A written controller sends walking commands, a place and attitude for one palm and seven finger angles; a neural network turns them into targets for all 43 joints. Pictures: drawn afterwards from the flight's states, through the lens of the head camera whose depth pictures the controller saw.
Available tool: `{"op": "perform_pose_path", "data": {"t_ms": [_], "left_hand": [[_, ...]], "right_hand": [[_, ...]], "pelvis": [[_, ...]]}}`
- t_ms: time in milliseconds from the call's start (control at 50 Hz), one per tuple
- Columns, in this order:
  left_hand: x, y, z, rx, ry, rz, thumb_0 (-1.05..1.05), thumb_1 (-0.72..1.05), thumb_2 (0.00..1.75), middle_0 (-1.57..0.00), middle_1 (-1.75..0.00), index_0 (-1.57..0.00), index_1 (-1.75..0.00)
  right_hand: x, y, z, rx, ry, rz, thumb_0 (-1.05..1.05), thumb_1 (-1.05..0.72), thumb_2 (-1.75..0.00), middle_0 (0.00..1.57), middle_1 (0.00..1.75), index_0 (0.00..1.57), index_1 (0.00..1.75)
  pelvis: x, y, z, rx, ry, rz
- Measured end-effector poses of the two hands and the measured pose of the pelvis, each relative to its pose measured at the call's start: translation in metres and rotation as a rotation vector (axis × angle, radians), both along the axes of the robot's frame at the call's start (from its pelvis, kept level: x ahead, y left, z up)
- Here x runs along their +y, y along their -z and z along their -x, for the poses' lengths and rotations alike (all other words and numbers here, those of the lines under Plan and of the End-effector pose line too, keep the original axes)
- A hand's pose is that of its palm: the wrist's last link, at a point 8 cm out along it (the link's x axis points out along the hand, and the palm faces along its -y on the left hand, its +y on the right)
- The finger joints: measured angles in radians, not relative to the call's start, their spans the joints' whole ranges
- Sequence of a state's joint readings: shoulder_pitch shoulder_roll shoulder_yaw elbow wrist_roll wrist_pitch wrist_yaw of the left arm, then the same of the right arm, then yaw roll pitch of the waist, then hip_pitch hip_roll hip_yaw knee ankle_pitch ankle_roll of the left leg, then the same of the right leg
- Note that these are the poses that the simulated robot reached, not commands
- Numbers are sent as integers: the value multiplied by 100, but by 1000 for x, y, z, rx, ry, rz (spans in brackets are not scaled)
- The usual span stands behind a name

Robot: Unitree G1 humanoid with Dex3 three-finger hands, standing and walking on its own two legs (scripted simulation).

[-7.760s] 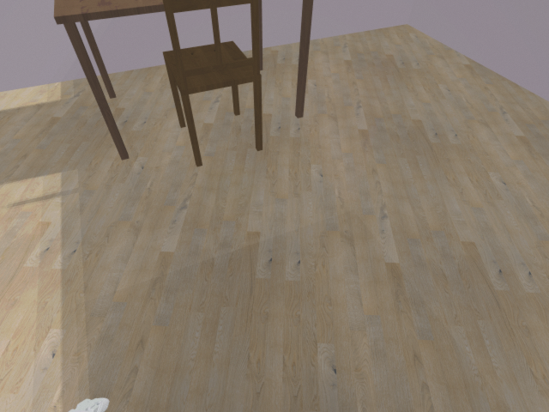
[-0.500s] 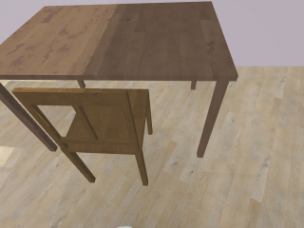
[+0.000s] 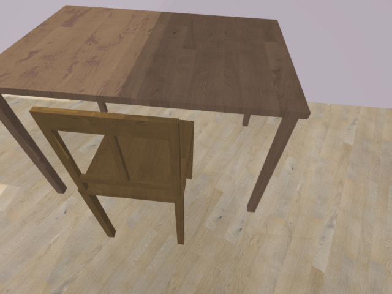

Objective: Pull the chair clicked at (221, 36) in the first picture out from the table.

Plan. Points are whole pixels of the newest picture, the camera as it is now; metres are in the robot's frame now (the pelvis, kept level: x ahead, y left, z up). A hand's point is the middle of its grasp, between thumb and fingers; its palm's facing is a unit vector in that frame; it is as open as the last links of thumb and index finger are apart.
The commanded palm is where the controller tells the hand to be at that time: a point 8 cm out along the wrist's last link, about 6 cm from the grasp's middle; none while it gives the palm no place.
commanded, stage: come to a stop and stand still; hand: left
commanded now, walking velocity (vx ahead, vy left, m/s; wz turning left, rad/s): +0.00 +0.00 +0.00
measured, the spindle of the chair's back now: (119, 159) +0.50 +0.28 -0.11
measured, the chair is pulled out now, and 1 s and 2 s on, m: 0.00 0.00 0.00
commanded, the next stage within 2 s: look again from close up in 0.26 s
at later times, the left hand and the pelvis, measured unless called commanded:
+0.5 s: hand out of the picture -0.02 +0.18 -0.18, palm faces +0.01 -0.98 -0.19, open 7.4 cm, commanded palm none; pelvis +0.00 +0.01 -0.01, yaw +0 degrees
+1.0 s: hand out of the picture +0.00 +0.16 -0.17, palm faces +0.01 -0.98 -0.21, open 7.3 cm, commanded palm none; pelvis +0.00 -0.01 +0.00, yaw -1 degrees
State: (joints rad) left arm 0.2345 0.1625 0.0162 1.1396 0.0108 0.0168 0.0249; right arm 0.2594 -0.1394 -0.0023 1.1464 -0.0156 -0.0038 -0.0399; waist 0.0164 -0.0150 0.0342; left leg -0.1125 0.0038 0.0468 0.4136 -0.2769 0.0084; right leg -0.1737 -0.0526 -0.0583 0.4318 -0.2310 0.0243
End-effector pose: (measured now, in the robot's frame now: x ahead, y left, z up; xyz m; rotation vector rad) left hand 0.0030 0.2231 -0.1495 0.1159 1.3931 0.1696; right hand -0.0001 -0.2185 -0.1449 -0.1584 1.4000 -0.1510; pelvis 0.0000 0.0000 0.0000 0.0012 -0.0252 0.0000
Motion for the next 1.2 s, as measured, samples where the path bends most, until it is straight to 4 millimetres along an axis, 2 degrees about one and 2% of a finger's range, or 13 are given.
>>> {"op": "perform_pose_path", "data": {"t_ms": [260,400,520,700,880,1200], "left_hand": [[2,0,18,51,9,14,1,91,90,-19,-30,-20,-30],[0,0,24,55,20,5,1,91,90,-20,-30,-20,-30],[5,0,23,30,32,-10,1,91,90,-20,-30,-20,-30],[7,-7,8,-19,41,-43,1,91,90,-19,-30,-20,-30],[-5,-10,1,-30,51,-41,1,91,90,-20,-30,-20,-30],[-27,-6,10,8,33,-16,1,91,90,-20,-30,-20,-30]], "right_hand": [[20,0,18,21,28,-25,0,-91,-90,20,30,20,30],[25,3,24,30,31,-41,0,-90,-90,20,30,20,30],[22,11,16,-29,6,-45,0,-91,-90,20,30,20,30],[14,16,10,-57,0,-58,1,-92,-90,20,30,20,30],[1,14,15,-29,2,-59,0,-91,-90,19,30,20,30],[-17,10,19,21,1,-45,0,-90,-90,19,30,20,30]], "pelvis": [[11,-2,0,-1,8,-2],[12,1,1,9,7,6],[14,7,3,6,1,6],[8,6,3,-12,11,-8],[-6,4,4,-6,14,-14],[-23,3,3,3,6,-10]]}}
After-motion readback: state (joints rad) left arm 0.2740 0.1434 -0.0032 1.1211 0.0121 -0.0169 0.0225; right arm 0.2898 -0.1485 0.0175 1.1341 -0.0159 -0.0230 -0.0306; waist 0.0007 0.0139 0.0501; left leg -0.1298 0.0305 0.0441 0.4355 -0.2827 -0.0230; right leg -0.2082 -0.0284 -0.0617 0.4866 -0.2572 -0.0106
